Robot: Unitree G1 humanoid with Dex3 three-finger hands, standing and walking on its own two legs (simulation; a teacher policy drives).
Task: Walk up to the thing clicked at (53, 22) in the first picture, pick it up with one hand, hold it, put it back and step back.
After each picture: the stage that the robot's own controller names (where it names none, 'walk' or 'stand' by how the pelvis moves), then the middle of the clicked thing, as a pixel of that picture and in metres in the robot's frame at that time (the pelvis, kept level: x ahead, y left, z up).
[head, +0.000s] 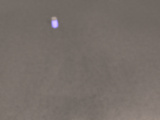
stand; (54, 22) +1.70 +0.36 -0.72
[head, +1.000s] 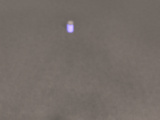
walk; (70, 26) +1.58 +0.15 -0.69
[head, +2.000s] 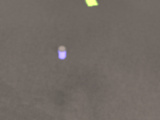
walk; (62, 52) +1.08 +0.18 -0.70
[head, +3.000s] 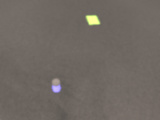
walk; (56, 85) +0.74 +0.18 -0.71
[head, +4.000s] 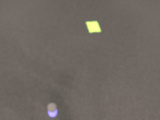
stand; (52, 109) +0.48 +0.19 -0.71
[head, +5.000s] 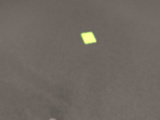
stand; out of the picture +0.44 +0.21 -0.72
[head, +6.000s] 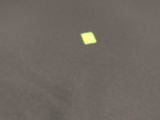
stand; out of the picture +0.43 +0.20 -0.73
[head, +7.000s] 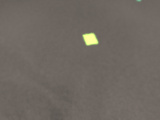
stand; out of the picture +0.41 +0.21 -0.73
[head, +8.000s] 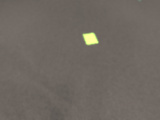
stand; out of the picture +0.41 +0.21 -0.73
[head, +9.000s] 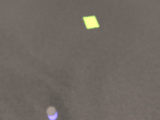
go down; (52, 113) +0.43 +0.20 -0.71
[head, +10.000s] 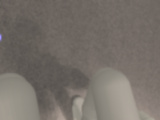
go down; out of the picture +0.48 +0.29 -0.29
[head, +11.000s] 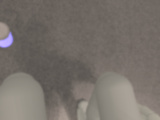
close in; (1, 35) +0.47 +0.29 -0.30
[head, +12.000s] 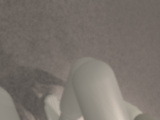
close in; out of the picture +0.44 +0.34 -0.22
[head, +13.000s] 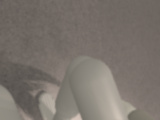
lift; out of the picture +0.43 +0.33 -0.23
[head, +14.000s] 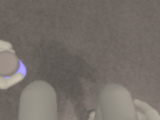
lift; (10, 67) +0.34 +0.24 -0.06
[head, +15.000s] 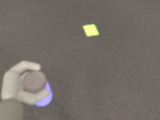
hold; (38, 89) +0.31 +0.15 +0.03
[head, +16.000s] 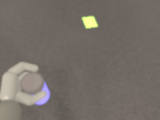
hold; (36, 89) +0.32 +0.16 +0.00
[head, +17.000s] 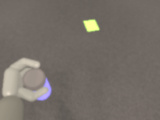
hold; (38, 85) +0.33 +0.16 +0.01
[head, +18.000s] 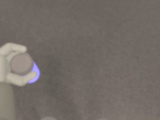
crouch; (26, 69) +0.38 +0.18 -0.05
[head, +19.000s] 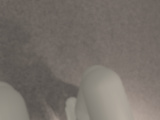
lower; out of the picture +0.47 +0.31 -0.14
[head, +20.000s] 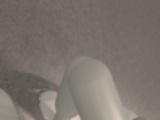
lower; out of the picture +0.41 +0.35 -0.23
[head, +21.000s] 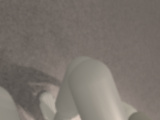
lower; out of the picture +0.41 +0.35 -0.23
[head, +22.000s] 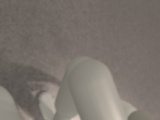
lower; out of the picture +0.42 +0.35 -0.23
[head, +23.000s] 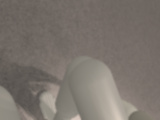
lower; out of the picture +0.42 +0.35 -0.22
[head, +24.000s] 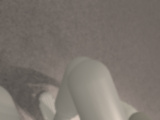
open; out of the picture +0.42 +0.34 -0.23
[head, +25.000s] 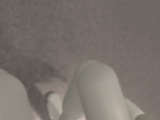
stand; out of the picture +0.43 +0.33 -0.24
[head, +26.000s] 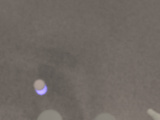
walk; (40, 87) +0.44 +0.22 -0.55
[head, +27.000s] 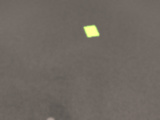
stand; out of the picture +0.42 +0.20 -0.67
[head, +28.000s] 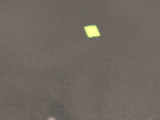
stand; out of the picture +0.42 +0.20 -0.67
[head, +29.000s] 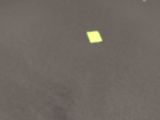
stand; out of the picture +0.42 +0.19 -0.71
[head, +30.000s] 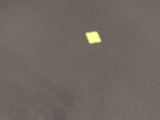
stand; out of the picture +0.42 +0.20 -0.73
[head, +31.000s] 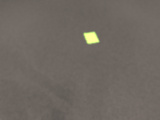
stand; out of the picture +0.40 +0.21 -0.73
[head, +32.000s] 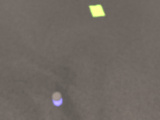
walk; (57, 98) +0.50 +0.16 -0.70
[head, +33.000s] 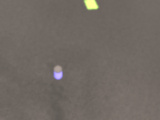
walk; (58, 72) +0.78 +0.14 -0.71
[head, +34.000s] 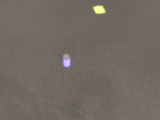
walk; (66, 60) +1.07 +0.20 -0.70
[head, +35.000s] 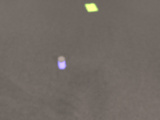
stand; (61, 62) +1.01 +0.18 -0.72
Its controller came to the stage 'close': yes
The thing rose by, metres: 0.71
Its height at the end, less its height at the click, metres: +0.00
